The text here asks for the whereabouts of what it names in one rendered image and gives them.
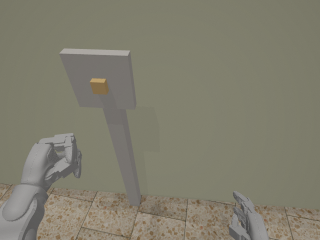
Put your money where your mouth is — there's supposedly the panel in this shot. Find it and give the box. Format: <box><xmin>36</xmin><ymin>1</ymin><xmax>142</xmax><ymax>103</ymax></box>
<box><xmin>59</xmin><ymin>48</ymin><xmax>141</xmax><ymax>206</ymax></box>

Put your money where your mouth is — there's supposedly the left robot hand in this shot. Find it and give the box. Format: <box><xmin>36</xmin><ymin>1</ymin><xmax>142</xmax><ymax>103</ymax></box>
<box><xmin>20</xmin><ymin>133</ymin><xmax>82</xmax><ymax>192</ymax></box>

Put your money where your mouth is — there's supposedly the left robot forearm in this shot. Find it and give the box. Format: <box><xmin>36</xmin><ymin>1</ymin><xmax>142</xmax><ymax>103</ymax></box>
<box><xmin>0</xmin><ymin>183</ymin><xmax>49</xmax><ymax>240</ymax></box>

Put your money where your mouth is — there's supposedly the right robot hand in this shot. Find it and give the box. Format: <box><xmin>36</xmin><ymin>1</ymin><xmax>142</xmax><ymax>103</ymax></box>
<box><xmin>229</xmin><ymin>191</ymin><xmax>269</xmax><ymax>240</ymax></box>

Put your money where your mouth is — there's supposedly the button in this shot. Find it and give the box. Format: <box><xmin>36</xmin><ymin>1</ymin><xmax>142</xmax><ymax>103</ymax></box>
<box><xmin>90</xmin><ymin>78</ymin><xmax>109</xmax><ymax>95</ymax></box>

